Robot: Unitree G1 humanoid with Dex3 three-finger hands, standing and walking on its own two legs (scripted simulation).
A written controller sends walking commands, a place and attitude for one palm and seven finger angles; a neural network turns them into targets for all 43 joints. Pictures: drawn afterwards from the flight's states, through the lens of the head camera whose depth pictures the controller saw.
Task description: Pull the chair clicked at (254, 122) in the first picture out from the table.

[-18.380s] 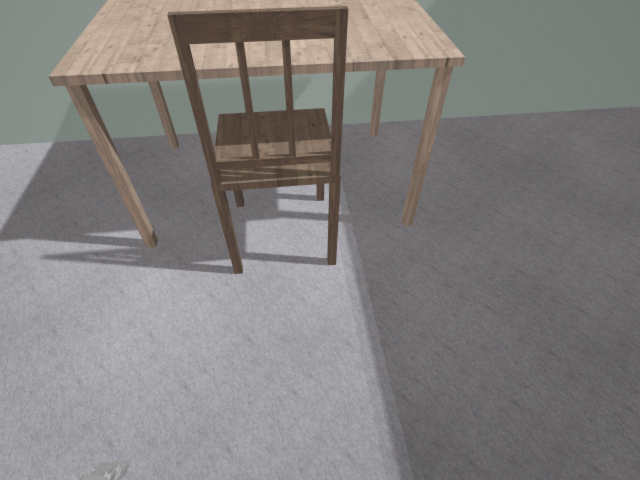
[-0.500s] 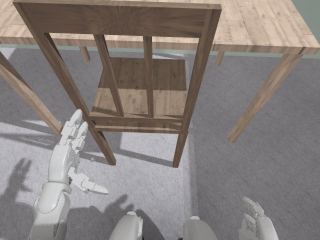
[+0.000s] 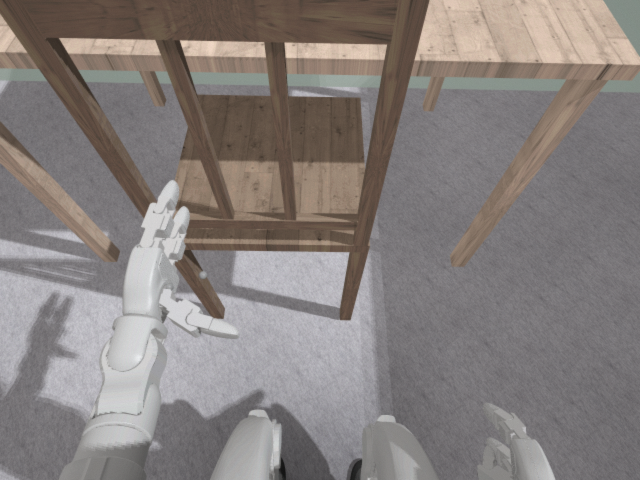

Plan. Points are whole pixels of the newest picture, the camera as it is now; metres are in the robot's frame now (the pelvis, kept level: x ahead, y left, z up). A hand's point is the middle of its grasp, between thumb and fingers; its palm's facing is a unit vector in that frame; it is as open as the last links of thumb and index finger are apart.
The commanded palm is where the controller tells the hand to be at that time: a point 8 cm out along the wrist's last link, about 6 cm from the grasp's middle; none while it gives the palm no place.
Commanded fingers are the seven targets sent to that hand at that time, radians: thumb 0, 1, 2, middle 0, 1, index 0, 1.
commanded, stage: aim the fingers beside a spindle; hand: left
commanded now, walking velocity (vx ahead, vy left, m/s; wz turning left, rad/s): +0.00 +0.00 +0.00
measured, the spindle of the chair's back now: (205, 149) +0.53 +0.17 +0.05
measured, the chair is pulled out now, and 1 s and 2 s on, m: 0.00 0.00 0.00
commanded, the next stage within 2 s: push the fingers through the gap in 0.94 s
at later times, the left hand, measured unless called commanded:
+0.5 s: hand (213, 257) +0.39 +0.15 +0.01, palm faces -0.01 -1.00 -0.04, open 16.9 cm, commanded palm +0.36 +0.20 +0.01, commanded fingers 0.00 -0.50 0.30 -0.06 -0.08 -0.06 -0.08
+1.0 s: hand (215, 259) +0.38 +0.14 +0.01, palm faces -0.02 -1.00 -0.04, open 16.9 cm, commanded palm +0.36 +0.20 +0.01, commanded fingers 0.00 -0.50 0.30 -0.06 -0.08 -0.06 -0.08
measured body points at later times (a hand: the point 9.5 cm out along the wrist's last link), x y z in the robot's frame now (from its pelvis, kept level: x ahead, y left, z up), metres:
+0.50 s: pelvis +0.00 +0.01 -0.01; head +0.12 +0.01 +0.42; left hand +0.38 +0.20 +0.01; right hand +0.11 -0.25 -0.13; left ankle +0.03 +0.12 -0.63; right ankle +0.02 -0.11 -0.63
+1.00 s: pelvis +0.00 +0.01 -0.01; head +0.12 +0.02 +0.42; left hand +0.38 +0.20 +0.01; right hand +0.12 -0.24 -0.13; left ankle +0.03 +0.12 -0.63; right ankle +0.02 -0.11 -0.63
